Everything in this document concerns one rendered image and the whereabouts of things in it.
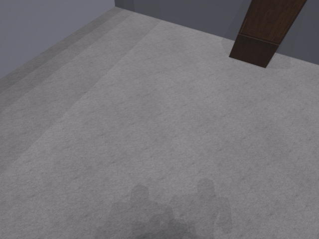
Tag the cupboard door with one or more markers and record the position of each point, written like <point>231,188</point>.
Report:
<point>269,19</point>

